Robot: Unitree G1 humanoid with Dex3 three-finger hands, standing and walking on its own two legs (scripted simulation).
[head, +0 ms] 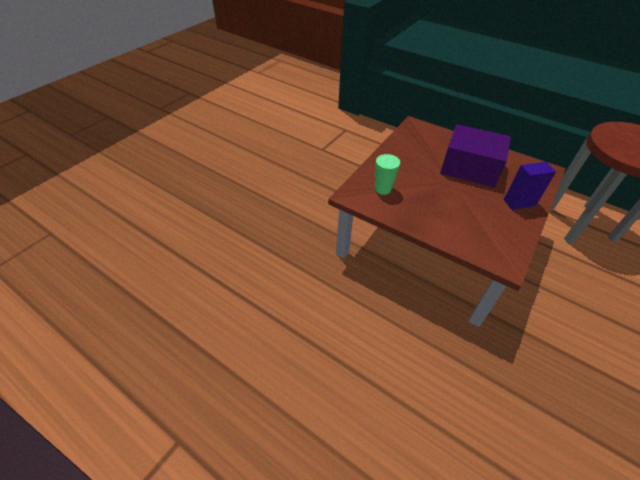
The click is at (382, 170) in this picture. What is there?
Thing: tapered cup
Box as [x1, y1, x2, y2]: [375, 154, 399, 194]
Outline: 389,154 383,154 378,156 376,158 375,163 375,190 382,194 386,194 390,191 393,180 396,175 396,171 399,166 399,160 395,156
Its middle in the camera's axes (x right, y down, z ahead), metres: +0.24 -0.23 +1.37
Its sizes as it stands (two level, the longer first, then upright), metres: 0.084 0.084 0.127
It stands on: a support 0.32 m high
